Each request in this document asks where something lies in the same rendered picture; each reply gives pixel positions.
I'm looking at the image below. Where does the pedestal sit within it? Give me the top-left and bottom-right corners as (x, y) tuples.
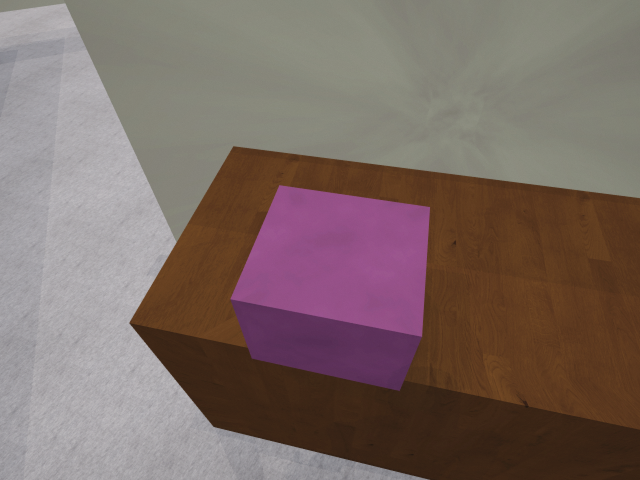
(129, 146), (640, 480)

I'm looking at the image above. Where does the carton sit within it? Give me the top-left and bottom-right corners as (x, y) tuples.
(230, 185), (430, 391)

